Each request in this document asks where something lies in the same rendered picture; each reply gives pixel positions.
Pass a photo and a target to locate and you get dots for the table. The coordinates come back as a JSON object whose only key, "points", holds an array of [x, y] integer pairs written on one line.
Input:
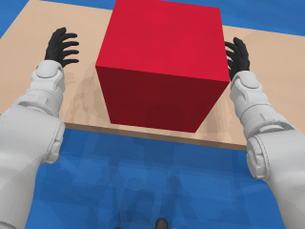
{"points": [[277, 59]]}

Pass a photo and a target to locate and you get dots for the robot right forearm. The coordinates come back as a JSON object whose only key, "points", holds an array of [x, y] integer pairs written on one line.
{"points": [[256, 114]]}

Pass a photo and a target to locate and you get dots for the robot right hand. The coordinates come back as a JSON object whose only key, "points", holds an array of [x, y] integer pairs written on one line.
{"points": [[240, 57]]}

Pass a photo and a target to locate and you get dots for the right robot foot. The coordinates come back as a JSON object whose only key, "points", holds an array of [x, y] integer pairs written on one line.
{"points": [[161, 223]]}

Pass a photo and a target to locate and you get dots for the robot left forearm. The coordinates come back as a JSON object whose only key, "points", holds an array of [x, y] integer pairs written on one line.
{"points": [[45, 92]]}

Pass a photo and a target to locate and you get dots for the right robot upper arm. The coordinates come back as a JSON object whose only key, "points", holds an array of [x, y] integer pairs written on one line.
{"points": [[279, 159]]}

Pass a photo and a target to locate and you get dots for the robot left hand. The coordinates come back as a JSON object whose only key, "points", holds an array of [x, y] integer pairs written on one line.
{"points": [[56, 46]]}

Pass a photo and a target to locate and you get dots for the carton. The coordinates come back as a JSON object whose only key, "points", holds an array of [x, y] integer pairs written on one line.
{"points": [[162, 64]]}

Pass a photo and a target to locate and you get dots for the left robot upper arm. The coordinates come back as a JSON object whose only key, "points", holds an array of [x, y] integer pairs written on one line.
{"points": [[28, 139]]}

